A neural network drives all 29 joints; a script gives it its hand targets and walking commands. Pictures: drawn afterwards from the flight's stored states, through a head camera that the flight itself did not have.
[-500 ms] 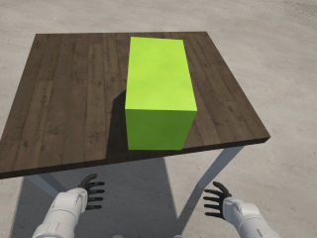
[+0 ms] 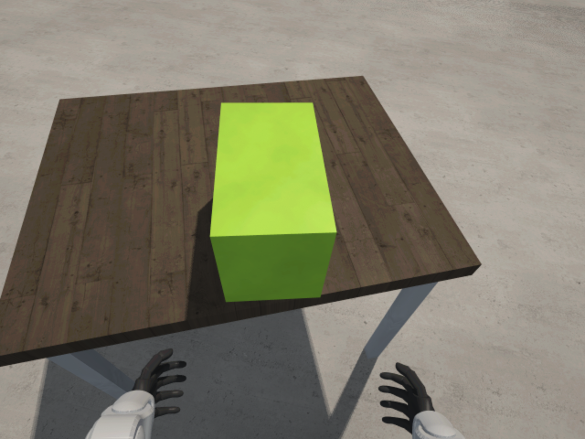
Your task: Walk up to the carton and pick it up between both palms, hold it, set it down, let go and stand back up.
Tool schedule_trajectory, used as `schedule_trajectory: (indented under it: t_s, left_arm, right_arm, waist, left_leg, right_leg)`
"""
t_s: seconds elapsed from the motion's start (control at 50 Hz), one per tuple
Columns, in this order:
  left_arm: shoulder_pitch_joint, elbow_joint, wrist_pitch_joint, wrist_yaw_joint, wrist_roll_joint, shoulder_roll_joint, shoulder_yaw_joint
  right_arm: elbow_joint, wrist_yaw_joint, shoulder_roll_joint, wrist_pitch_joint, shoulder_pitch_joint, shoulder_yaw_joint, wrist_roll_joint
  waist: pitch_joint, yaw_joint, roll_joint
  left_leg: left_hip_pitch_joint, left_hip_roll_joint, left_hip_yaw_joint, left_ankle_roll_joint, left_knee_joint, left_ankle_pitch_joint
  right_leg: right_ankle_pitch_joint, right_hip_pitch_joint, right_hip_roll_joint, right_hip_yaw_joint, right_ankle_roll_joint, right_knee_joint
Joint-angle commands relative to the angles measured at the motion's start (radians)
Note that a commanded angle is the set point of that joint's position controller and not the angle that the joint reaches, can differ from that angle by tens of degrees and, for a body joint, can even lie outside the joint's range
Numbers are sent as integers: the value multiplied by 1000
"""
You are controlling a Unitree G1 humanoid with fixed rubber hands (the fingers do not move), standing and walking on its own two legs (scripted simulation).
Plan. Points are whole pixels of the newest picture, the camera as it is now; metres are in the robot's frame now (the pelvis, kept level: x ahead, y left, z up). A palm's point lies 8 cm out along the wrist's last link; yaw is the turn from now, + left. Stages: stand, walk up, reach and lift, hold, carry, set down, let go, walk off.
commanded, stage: reach and lift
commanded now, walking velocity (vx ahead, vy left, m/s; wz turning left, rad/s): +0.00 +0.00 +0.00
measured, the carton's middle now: (270, 199) +0.50 +0.05 -0.01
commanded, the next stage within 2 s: none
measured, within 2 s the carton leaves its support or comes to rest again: neither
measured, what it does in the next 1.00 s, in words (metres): stands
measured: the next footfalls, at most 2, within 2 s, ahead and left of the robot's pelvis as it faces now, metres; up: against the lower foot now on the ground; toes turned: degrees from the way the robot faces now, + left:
none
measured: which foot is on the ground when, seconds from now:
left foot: down 0.00-1.00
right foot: down 0.00-1.00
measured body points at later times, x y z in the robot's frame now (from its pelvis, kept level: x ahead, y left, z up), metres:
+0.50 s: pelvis -0.02 +0.03 +0.00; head -0.02 +0.04 +0.45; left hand +0.15 +0.24 -0.08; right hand +0.15 -0.17 -0.08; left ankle +0.00 +0.13 -0.75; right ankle +0.00 -0.08 -0.75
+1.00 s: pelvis +0.00 +0.03 +0.00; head -0.01 +0.04 +0.45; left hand +0.23 +0.23 -0.05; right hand +0.24 -0.17 -0.04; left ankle +0.00 +0.13 -0.75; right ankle +0.00 -0.08 -0.75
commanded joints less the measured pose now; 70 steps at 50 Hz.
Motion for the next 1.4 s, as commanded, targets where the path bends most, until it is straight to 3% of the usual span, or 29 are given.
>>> schedule_trajectory:
  t_s: [0.0, 0.08, 0.18, 0.3, 0.42, 0.58, 0.7, 0.8, 0.9, 1.18, 1.26, 1.38]
  left_arm:
    - [-16, -65, -28, -4, -2, 60, 12]
    - [-37, -97, -56, 11, -2, 61, 22]
    - [-20, -168, -105, 32, 2, 55, 20]
    - [40, -222, -153, 63, -25, 27, -26]
    - [76, -256, -205, 95, -40, 14, -51]
    - [33, -240, -325, 136, -61, 11, -73]
    - [-46, -204, -382, 156, -88, 1, -98]
    - [-99, -159, -425, 158, -94, -6, -101]
    - [-110, -110, -503, 144, -83, -10, -91]
    - [-151, 120, -898, 92, -104, 20, -46]
    - [-200, 140, -976, 85, -116, 39, -42]
    - [-264, 179, -1024, 79, -120, 36, -49]
  right_arm:
    - [-158, 0, -4, -29, -52, 2, -20]
    - [-201, -6, -12, -45, -34, -21, -47]
    - [-218, -4, -30, -75, 11, -46, -51]
    - [-231, 25, -40, -108, 55, -71, -56]
    - [-275, 61, -62, -153, 68, -93, -65]
    - [-325, 88, -98, -234, 22, -125, -70]
    - [-278, 94, -122, -238, -40, -135, -45]
    - [-242, 98, -131, -249, -99, -139, -30]
    - [-198, 89, -138, -297, -120, -134, -14]
    - [-52, 30, -111, -586, -198, -49, 50]
    - [-17, 25, -117, -656, -246, -37, 69]
    - [56, 27, -120, -712, -312, -27, 92]
  waist:
    - [-140, 27, 16]
    - [-134, 26, 1]
    - [-146, 20, 35]
    - [-98, 17, 63]
    - [-57, 32, 49]
    - [-80, 52, 27]
    - [-115, 42, 40]
    - [-136, 37, 35]
    - [-164, 32, 35]
    - [-244, 20, 5]
    - [-266, 10, 11]
    - [-260, 2, 33]
  left_leg:
    - [103, -12, -35, 34, -8, 194]
    - [109, -10, -24, 36, -6, 140]
    - [156, -12, -16, 28, -3, 136]
    - [150, -6, -18, 18, -28, 52]
    - [103, -3, -25, 16, -50, -33]
    - [56, -3, -36, 19, -37, -117]
    - [63, -2, -49, 7, -27, -125]
    - [79, -7, -58, -1, -17, -83]
    - [111, -19, -64, -9, 5, 42]
    - [-17, -62, -73, 17, 84, 232]
    - [-42, -71, -73, 15, 94, 236]
    - [-24, -72, -79, -6, 90, 210]
  right_leg:
    - [231, 53, -93, 97, 64, -64]
    - [163, 30, -96, 88, 59, -65]
    - [123, 11, -85, 76, 46, -61]
    - [8, -22, -69, 57, 29, -74]
    - [-51, -15, -59, 49, 24, -64]
    - [-104, -46, -52, 36, 30, -29]
    - [-111, -77, -50, 30, 30, -25]
    - [-89, -87, -55, 29, 33, -36]
    - [-3, -50, -51, 38, 37, -46]
    - [351, 149, -51, 73, 58, 56]
    - [397, 168, -45, 75, 64, 85]
    - [351, 118, -40, 67, 61, 76]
